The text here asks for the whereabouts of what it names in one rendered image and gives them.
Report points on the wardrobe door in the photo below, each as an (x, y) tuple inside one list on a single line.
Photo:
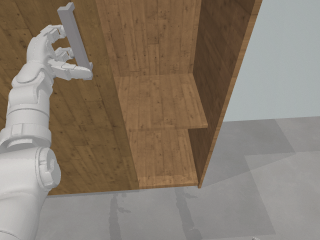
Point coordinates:
[(88, 132)]

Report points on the handle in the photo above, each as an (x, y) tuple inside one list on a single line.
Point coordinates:
[(71, 29)]

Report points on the robot left hand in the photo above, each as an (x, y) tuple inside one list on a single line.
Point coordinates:
[(41, 51)]

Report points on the robot left forearm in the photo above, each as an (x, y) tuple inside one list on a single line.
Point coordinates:
[(28, 110)]

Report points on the left robot upper arm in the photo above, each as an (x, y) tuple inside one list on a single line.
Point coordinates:
[(26, 177)]

